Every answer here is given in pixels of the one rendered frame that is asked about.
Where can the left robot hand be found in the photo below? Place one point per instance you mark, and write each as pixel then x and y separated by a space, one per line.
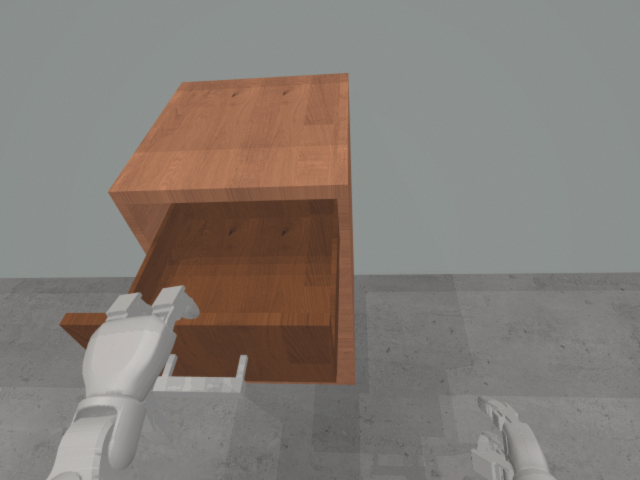
pixel 127 353

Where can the robot left forearm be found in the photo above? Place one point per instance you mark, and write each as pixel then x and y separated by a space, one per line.
pixel 102 441

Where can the cabinet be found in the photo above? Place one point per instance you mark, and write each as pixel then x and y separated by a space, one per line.
pixel 256 139

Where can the drawer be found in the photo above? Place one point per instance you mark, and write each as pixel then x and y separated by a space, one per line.
pixel 265 277

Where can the right robot hand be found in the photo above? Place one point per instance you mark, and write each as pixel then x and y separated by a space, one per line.
pixel 499 459

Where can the handle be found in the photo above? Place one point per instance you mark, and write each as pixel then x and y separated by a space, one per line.
pixel 201 387

